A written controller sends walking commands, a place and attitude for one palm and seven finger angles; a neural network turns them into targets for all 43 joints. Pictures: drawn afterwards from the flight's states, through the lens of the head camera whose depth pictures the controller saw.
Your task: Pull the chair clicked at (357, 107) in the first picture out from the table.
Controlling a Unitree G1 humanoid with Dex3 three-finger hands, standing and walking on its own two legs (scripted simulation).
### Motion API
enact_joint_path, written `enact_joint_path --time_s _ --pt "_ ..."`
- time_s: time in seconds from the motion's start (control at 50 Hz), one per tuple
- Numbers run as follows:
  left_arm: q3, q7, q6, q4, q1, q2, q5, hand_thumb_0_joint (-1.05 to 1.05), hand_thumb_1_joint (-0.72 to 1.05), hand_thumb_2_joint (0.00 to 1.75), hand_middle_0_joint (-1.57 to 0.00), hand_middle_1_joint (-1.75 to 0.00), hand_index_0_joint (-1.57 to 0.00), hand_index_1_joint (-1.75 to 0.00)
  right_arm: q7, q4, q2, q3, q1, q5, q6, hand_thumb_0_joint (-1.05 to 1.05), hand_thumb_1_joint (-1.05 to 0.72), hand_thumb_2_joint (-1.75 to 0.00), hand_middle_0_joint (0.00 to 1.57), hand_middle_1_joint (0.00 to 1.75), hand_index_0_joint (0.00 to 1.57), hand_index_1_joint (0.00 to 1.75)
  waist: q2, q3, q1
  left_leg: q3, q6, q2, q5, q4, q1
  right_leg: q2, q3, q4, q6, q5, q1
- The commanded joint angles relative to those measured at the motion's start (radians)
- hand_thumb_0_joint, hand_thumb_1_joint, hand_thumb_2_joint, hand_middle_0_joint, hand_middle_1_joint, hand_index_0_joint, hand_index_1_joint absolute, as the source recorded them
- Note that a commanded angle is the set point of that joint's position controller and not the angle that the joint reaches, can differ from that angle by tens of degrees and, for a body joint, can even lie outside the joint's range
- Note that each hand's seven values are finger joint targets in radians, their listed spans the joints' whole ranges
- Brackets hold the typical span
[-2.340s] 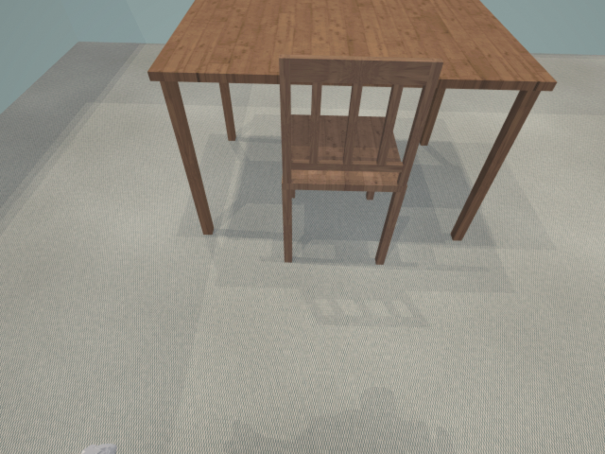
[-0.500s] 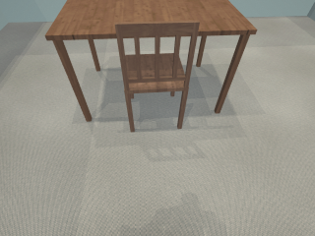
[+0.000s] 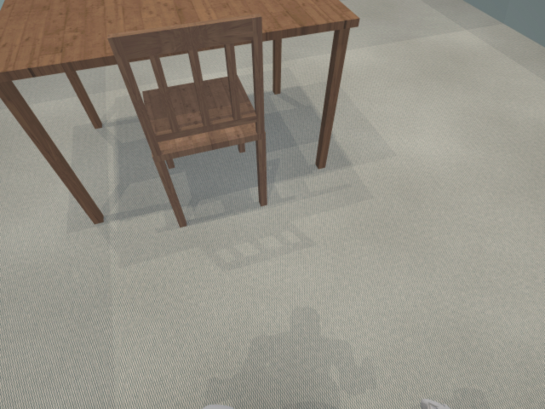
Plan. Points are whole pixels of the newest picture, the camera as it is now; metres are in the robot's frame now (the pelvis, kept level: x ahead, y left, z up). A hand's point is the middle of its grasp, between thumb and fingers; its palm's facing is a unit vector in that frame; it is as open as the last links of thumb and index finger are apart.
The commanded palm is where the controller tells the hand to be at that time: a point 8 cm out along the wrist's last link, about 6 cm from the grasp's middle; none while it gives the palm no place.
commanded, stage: walk to a spot facing it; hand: left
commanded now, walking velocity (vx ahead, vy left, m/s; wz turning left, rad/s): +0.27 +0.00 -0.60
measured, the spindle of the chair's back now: (200, 89) +0.98 +0.34 -0.12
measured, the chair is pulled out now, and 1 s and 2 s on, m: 0.00 0.00 0.00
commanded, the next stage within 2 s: turn to face it in 1.38 s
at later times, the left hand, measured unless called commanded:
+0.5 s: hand (207, 348) +0.24 +0.15 -0.17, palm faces -0.40 -0.91 -0.13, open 7.4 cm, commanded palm none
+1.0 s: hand (253, 277) +0.39 +0.09 -0.19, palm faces -0.48 -0.86 -0.19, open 7.3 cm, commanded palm none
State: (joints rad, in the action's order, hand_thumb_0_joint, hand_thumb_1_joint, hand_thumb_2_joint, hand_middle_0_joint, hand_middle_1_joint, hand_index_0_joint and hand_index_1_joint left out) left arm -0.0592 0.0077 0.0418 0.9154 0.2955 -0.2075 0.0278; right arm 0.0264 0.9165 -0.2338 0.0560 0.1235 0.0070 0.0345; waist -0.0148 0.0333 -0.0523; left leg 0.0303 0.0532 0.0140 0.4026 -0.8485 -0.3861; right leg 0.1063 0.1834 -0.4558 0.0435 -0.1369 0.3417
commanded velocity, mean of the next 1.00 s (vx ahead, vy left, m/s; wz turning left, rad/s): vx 0.32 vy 0.00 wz -0.49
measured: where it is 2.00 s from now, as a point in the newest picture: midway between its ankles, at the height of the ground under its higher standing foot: (358, 337)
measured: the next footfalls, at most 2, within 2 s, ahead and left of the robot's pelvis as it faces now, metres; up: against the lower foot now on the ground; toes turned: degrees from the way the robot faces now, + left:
left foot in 0.10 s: +0.01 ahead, +0.14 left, +0.00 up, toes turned -5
right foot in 0.62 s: +0.19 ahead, -0.18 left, +0.00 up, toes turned -31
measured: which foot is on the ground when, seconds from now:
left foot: up 0.00-0.08, down 0.10-0.60, up 0.62-0.96, down 0.98-1.00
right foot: down 0.00-0.10, up 0.12-0.60, down 0.62-0.98, up 1.00-1.00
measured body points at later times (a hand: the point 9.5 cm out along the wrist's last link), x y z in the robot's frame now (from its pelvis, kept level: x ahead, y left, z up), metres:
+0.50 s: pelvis +0.07 +0.02 +0.00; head +0.11 +0.03 +0.44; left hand +0.26 +0.20 -0.16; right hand -0.10 -0.17 -0.13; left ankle -0.03 +0.15 -0.74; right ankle +0.12 -0.16 -0.68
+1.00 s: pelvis +0.25 -0.06 -0.02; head +0.26 -0.04 +0.43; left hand +0.42 +0.13 -0.17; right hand +0.21 -0.32 -0.14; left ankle +0.37 -0.01 -0.74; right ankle +0.16 -0.16 -0.74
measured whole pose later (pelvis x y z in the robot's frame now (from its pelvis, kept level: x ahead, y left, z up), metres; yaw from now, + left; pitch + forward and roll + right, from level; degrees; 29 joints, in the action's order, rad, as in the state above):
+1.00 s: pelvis +0.25 -0.06 -0.02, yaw -32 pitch -1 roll -2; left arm -0.08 0.02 -0.01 0.98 0.29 -0.23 0.03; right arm -0.01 0.90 -0.16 0.04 0.22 0.03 -0.07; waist -0.01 -0.01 0.00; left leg -0.11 0.03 0.10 0.26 -0.63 -0.39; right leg 0.03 0.02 -0.62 0.02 -0.38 0.23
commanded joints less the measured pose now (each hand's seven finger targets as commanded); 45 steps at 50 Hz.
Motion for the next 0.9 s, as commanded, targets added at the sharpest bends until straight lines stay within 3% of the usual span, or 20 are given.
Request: enact_joint_path --time_s 0.0,0.04,0.06,0.08,0.1,0.12,0.18,0.32,0.44,0.5,0.54,0.56,0.58,0.6,0.62,0.66,0.7,0.74,0.78,0.88 --pt "-0.062 -0.013 -0.010 -0.086 -0.016 -0.220 0.000 0.00 0.90 0.90 -0.20 -0.30 -0.20 -0.30 0.004 -0.088 -0.087 0.018 0.067 -0.004 -0.037 0.00 -0.90 -0.90 0.20 0.30 0.20 0.30 -0.166 -0.117 0.024 -0.016 -0.029 -0.035 0.019 0.227 0.114 -0.216 0.349 0.196 0.102 -0.212 -0.058" --pt "-0.058 -0.006 -0.005 -0.112 -0.093 -0.204 -0.003 0.00 0.90 0.90 -0.20 -0.30 -0.20 -0.30 0.009 -0.051 -0.116 0.027 0.221 -0.004 -0.049 0.00 -0.90 -0.90 0.20 0.30 0.20 0.30 -0.126 -0.122 0.106 -0.016 -0.062 -0.016 -0.029 0.466 0.455 -0.126 0.264 0.132 0.022 -0.441 0.212" --pt "-0.047 0.004 -0.004 -0.140 -0.110 -0.141 -0.007 0.00 0.90 0.90 -0.20 -0.30 -0.20 -0.30 0.019 -0.038 -0.206 0.041 0.293 0.011 -0.057 0.00 -0.90 -0.90 0.20 0.30 0.20 0.30 0.129 -0.104 0.148 0.220 -0.121 0.194 0.218 0.632 0.589 -0.010 0.118 -0.105 -0.028 -0.506 0.431" --pt "-0.050 0.013 -0.016 -0.180 -0.143 -0.115 -0.010 0.00 0.90 0.90 -0.20 -0.30 -0.20 -0.30 0.024 -0.060 -0.281 0.047 0.262 0.019 -0.062 0.00 -0.90 -0.90 0.20 0.30 0.20 0.30 0.318 -0.029 0.130 0.496 -0.198 0.471 0.354 0.741 0.495 0.008 -0.083 -0.411 -0.075 -0.423 0.532" --pt "-0.062 0.027 -0.025 -0.178 -0.183 -0.154 0.006 0.00 0.90 0.90 -0.20 -0.30 -0.20 -0.30 0.018 -0.077 -0.255 0.036 0.203 0.018 -0.065 0.00 -0.90 -0.90 0.20 0.30 0.20 0.30 0.178 0.037 0.117 0.522 -0.234 0.484 0.325 0.754 0.282 -0.087 -0.058 -0.559 -0.074 -0.330 0.464" --pt "-0.071 0.037 -0.025 -0.138 -0.133 -0.160 0.011 0.00 0.90 0.90 -0.20 -0.30 -0.20 -0.30 0.011 -0.085 -0.189 0.017 0.134 0.020 -0.070 0.00 -0.90 -0.90 0.20 0.30 0.20 0.30 0.120 0.066 0.055 0.363 -0.196 0.381 0.270 0.732 0.212 -0.095 -0.090 -0.635 -0.076 -0.240 0.413" --pt "-0.055 0.059 -0.014 -0.095 -0.060 -0.115 0.013 0.00 0.90 0.90 -0.20 -0.30 -0.20 -0.30 0.012 -0.077 -0.134 -0.004 0.129 0.014 -0.094 0.00 -0.90 -0.90 0.20 0.30 0.20 0.30 0.159 0.077 0.023 0.113 -0.150 0.250 0.089 0.699 0.165 -0.105 -0.145 -0.809 -0.086 -0.092 0.401" --pt "-0.019 0.065 -0.021 -0.124 -0.226 -0.063 0.009 0.00 0.90 0.90 -0.20 -0.30 -0.20 -0.30 0.017 0.026 -0.103 -0.012 0.390 0.012 -0.124 0.00 -0.90 -0.90 0.20 0.30 0.20 0.30 0.140 0.103 0.100 -0.004 -0.194 0.305 -0.383 0.627 0.433 -0.188 -0.209 -0.693 -0.095 -0.063 0.562" --pt "0.004 0.071 -0.029 -0.139 -0.385 -0.038 0.000 0.00 0.90 0.90 -0.20 -0.30 -0.20 -0.30 0.012 0.089 -0.100 -0.012 0.469 0.025 -0.119 0.00 -0.90 -0.90 0.20 0.30 0.20 0.30 0.176 0.128 0.144 -0.148 -0.170 0.318 -0.563 0.589 0.443 -0.176 -0.288 -0.394 -0.049 -0.083 0.406" --pt "0.003 0.066 -0.041 -0.125 -0.353 -0.041 -0.002 0.00 0.90 0.90 -0.20 -0.30 -0.20 -0.30 0.011 0.102 -0.118 -0.005 0.448 0.025 -0.116 0.00 -0.90 -0.90 0.20 0.30 0.20 0.30 0.192 0.101 0.108 -0.234 -0.152 0.329 -0.842 0.491 0.445 -0.124 -0.336 -0.262 -0.001 -0.132 0.242" --pt "-0.013 0.054 -0.058 -0.077 -0.195 -0.087 -0.001 0.00 0.90 0.90 -0.20 -0.30 -0.20 -0.30 0.008 0.099 -0.143 0.005 0.431 0.016 -0.113 0.00 -0.90 -0.90 0.20 0.30 0.20 0.30 0.149 -0.020 0.031 -0.281 -0.114 0.317 -1.053 0.253 0.397 -0.066 -0.370 -0.155 0.035 -0.129 -0.050" --pt "-0.031 0.046 -0.072 -0.026 -0.036 -0.132 0.002 0.00 0.90 0.90 -0.20 -0.30 -0.20 -0.30 0.001 0.088 -0.138 -0.003 0.419 0.009 -0.110 0.00 -0.90 -0.90 0.20 0.30 0.20 0.30 0.105 -0.111 -0.046 -0.298 -0.068 0.299 -0.927 0.031 0.214 -0.069 -0.353 -0.099 0.061 -0.046 -0.368" --pt "-0.056 0.030 -0.080 0.007 0.098 -0.239 -0.001 0.00 0.90 0.90 -0.20 -0.30 -0.20 -0.30 -0.012 0.067 -0.079 -0.013 0.429 -0.009 -0.110 0.00 -0.90 -0.90 0.20 0.30 0.20 0.30 -0.042 -0.243 -0.095 -0.310 -0.024 0.211 -0.298 -0.281 -0.088 -0.327 -0.041 -0.059 0.151 -0.074 -0.669" --pt "-0.075 0.019 -0.082 0.028 0.179 -0.323 -0.024 0.00 0.90 0.90 -0.20 -0.30 -0.20 -0.30 -0.003 0.017 -0.036 -0.010 0.380 -0.014 -0.114 0.00 -0.90 -0.90 0.20 0.30 0.20 0.30 -0.157 -0.335 -0.092 -0.206 0.002 0.096 0.226 -0.622 -0.297 -0.586 0.411 0.065 0.257 0.061 -0.734" --pt "-0.080 0.010 -0.067 0.017 0.149 -0.331 -0.031 0.00 0.90 0.90 -0.20 -0.30 -0.20 -0.30 0.000 -0.006 -0.066 -0.001 0.289 -0.009 -0.116 0.00 -0.90 -0.90 0.20 0.30 0.20 0.30 -0.073 -0.280 -0.100 -0.081 -0.020 0.134 0.138 -0.642 -0.325 -0.562 0.365 0.129 0.264 -0.044 -0.594" --pt "-0.051 -0.004 -0.067 -0.019 -0.022 -0.221 -0.024 0.00 0.90 0.90 -0.20 -0.30 -0.20 -0.30 -0.007 -0.005 -0.060 0.005 0.222 0.007 -0.103 0.00 -0.90 -0.90 0.20 0.30 0.20 0.30 -0.014 -0.063 -0.018 -0.049 -0.020 0.204 0.004 -0.546 -0.292 -0.477 0.212 0.183 0.217 -0.187 -0.256" --pt "-0.033 -0.010 -0.080 -0.029 -0.114 -0.164 -0.008 0.00 0.90 0.90 -0.20 -0.30 -0.20 -0.30 -0.012 0.035 -0.020 0.004 0.307 0.021 -0.071 0.00 -0.90 -0.90 0.20 0.30 0.20 0.30 -0.031 -0.015 0.075 -0.075 -0.006 0.198 -0.044 -0.396 -0.157 -0.381 0.035 0.214 0.164 -0.132 -0.038" --pt "-0.031 -0.011 -0.086 -0.022 -0.140 -0.153 0.001 0.00 0.90 0.90 -0.20 -0.30 -0.20 -0.30 -0.018 0.047 0.000 0.006 0.366 0.024 -0.058 0.00 -0.90 -0.90 0.20 0.30 0.20 0.30 -0.091 -0.025 0.116 -0.095 0.002 0.178 -0.071 -0.267 -0.090 -0.331 -0.035 0.229 0.147 -0.159 0.033" --pt "-0.032 -0.005 -0.087 -0.014 -0.121 -0.149 -0.002 0.00 0.90 0.90 -0.20 -0.30 -0.20 -0.30 -0.027 0.034 0.004 0.008 0.321 0.025 -0.057 0.00 -0.90 -0.90 0.20 0.30 0.20 0.30 -0.123 -0.009 0.104 -0.120 0.008 0.154 -0.138 -0.164 -0.064 -0.289 -0.044 0.251 0.136 -0.247 0.084" --pt "-0.046 -0.001 -0.087 -0.012 -0.084 -0.165 0.002 0.00 0.90 0.90 -0.20 -0.30 -0.20 -0.30 -0.037 -0.021 -0.003 0.015 0.217 0.020 -0.087 0.00 -0.90 -0.90 0.20 0.30 0.20 0.30 -0.106 0.008 0.082 -0.136 0.000 0.095 -0.141 0.122 0.065 -0.296 0.018 0.200 0.132 -0.328 0.068"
